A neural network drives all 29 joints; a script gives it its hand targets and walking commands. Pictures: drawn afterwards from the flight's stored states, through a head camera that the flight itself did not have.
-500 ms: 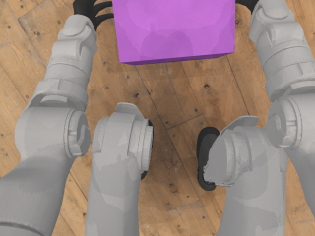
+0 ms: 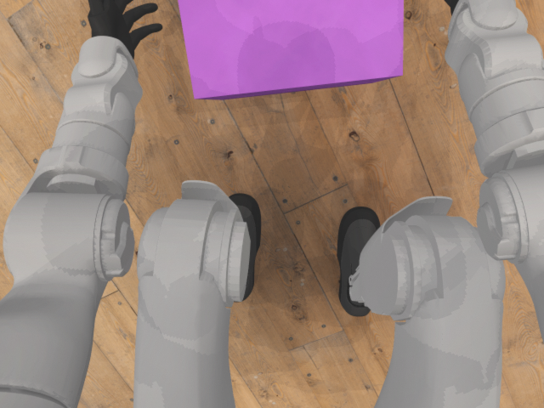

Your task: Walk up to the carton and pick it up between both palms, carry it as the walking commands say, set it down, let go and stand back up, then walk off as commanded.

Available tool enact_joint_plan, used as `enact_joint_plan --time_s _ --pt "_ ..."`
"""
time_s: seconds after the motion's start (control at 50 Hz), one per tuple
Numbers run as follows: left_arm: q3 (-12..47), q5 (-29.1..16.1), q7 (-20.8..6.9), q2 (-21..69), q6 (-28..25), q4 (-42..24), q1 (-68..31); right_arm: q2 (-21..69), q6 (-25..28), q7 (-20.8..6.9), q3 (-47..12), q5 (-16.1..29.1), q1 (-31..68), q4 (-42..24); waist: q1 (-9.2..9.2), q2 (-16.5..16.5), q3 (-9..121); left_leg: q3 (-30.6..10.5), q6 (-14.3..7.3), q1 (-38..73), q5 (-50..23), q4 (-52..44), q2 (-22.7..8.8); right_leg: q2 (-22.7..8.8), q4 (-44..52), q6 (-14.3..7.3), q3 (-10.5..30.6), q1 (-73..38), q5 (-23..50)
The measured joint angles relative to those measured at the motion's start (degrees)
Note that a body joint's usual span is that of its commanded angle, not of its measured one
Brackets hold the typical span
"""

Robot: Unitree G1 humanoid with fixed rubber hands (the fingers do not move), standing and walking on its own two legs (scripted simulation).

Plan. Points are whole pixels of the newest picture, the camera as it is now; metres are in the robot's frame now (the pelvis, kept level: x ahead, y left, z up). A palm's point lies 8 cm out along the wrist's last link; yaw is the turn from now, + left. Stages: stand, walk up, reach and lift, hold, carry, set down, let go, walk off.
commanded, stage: set down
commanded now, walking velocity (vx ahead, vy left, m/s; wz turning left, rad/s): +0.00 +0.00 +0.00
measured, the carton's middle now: (290, 23) +0.51 +0.04 -0.27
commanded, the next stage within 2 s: let go in 1.74 s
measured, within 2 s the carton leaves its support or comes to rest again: neither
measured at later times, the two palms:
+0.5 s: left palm (90, 18) +0.49 +0.25 -0.16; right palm out of the picture +0.55 -0.15 -0.15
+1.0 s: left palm out of the picture +0.49 +0.27 -0.01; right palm out of the picture +0.54 -0.15 -0.01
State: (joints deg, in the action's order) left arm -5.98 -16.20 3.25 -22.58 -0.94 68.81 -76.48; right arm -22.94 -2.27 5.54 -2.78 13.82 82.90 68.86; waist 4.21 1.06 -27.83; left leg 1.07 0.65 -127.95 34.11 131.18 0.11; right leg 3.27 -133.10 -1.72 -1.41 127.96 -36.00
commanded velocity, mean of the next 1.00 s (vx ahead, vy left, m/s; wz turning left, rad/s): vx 0.00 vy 0.00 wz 0.00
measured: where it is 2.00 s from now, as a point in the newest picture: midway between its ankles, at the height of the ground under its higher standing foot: (297, 271)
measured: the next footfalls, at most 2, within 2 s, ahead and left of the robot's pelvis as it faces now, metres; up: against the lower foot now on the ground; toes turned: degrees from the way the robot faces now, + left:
none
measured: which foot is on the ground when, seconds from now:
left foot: down 0.00-1.00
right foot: down 0.00-1.00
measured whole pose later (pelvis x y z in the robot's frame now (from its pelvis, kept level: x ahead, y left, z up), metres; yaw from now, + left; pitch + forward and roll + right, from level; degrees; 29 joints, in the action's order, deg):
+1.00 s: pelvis -0.02 +0.00 +0.12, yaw +1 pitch +29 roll +0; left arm -12.8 -14.4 5.0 -24.2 21.3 31.5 -70.5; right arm -24.6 -22.6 6.0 8.5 10.3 74.6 33.2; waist 4.2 -0.1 -30.0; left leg -0.2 0.1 -108.6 28.7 108.6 2.4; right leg 2.5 -110.3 -0.6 -0.6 107.0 -32.1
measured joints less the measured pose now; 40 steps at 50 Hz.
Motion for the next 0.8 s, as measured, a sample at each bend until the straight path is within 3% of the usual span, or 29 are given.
enact_joint_plan --time_s 0.3,0.46,0.6,0.8 --pt "2.2 -3.0 -0.1 -2.9 2.2 -5.5 0.9 -3.6 -1.7 -1.2 0.4 2.4 -0.3 -2.9 -0.10 -0.5 -2.1 1.0 -1.7 -0.2 -1.3 1.3 -1.0 -0.8 -1.2 0.6 0.2 -0.4 0.7" --pt "-0.6 -2.6 1.8 -1.3 5.6 -16.9 3.7 -3.7 -4.7 -0.1 2.4 1.7 -3.0 -13.2 -0.21 0.0 -2.2 0.7 -1.5 1.2 -1.6 -0.9 -0.2 -0.6 1.0 0.9 0.4 -2.2 0.7" --pt "-3.7 0.8 3.0 0.9 10.7 -28.0 6.8 -2.2 -8.9 0.8 5.9 0.2 -6.4 -22.7 -0.36 0.7 -2.2 -0.1 -1.1 4.8 -1.7 -4.8 0.5 -0.6 5.1 0.9 0.1 -6.2 0.6" --pt "-5.6 2.3 2.7 -0.2 17.3 -34.9 8.1 -0.1 -15.4 1.2 9.8 -3.2 -8.7 -30.6 -0.31 -0.5 -2.2 -0.8 -0.8 11.9 -3.0 -13.1 1.9 -1.0 13.3 1.0 0.4 -13.7 1.3"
